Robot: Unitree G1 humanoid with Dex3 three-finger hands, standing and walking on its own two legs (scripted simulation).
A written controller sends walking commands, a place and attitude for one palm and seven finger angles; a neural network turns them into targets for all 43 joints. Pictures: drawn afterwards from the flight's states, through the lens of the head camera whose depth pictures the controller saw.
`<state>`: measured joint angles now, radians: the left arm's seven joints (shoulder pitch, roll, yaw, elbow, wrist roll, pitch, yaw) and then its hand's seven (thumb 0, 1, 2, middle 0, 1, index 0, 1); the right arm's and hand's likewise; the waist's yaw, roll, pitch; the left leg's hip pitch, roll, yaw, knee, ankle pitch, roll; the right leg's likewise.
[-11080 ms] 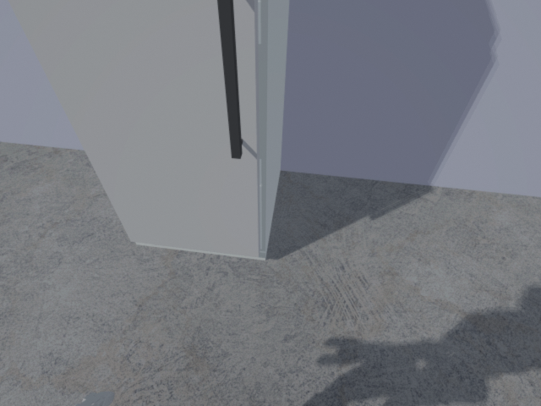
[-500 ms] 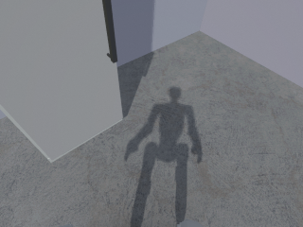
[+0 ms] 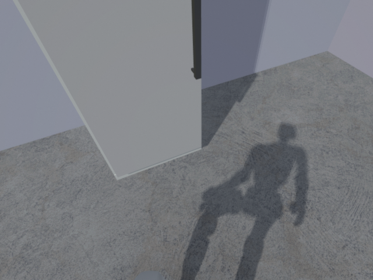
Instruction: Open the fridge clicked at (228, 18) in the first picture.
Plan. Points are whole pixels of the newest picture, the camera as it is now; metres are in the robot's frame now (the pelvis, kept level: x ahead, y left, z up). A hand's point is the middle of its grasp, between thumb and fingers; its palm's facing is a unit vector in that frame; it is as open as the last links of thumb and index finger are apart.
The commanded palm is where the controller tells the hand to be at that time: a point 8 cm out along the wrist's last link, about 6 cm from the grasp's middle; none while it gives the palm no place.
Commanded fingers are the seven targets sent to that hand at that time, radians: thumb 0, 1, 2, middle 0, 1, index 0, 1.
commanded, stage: turn to face it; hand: right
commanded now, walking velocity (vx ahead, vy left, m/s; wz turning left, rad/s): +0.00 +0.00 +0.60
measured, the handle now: (194, 26) +0.92 +0.01 +0.10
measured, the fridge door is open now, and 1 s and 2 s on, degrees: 0 0 0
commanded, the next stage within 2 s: take the last steps up to it in 0.66 s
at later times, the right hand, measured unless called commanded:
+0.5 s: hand out of the picture +0.13 -0.11 -0.16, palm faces -0.23 +0.95 -0.23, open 7.4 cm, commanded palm none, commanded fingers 0.00 -0.90 -0.90 0.20 0.30 0.20 0.30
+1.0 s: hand out of the picture +0.12 -0.18 -0.18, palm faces -0.37 +0.91 -0.18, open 7.4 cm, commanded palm none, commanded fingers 0.00 -0.90 -0.90 0.20 0.30 0.20 0.30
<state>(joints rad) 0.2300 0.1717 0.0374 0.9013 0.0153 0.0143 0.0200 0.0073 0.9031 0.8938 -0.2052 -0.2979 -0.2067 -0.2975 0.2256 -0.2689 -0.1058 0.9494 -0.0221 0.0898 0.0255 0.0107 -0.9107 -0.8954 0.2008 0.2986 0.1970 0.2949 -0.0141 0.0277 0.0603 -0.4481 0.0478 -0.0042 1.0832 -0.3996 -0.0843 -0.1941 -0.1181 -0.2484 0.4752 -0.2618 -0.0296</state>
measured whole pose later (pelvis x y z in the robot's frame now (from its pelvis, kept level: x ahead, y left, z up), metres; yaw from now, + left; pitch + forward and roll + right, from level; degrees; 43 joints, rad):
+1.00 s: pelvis +0.01 -0.01 +0.00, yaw +23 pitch +0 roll +2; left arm 0.34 0.16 0.03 1.02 0.02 -0.01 0.02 0.00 0.92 0.89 -0.20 -0.30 -0.21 -0.30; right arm 0.25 -0.20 -0.05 1.05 -0.03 0.05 0.00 0.01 -0.91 -0.90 0.20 0.30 0.20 0.29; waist 0.03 0.01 0.00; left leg -0.34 0.06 0.03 0.87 -0.43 -0.02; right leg -0.17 -0.02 -0.16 0.40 -0.23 -0.08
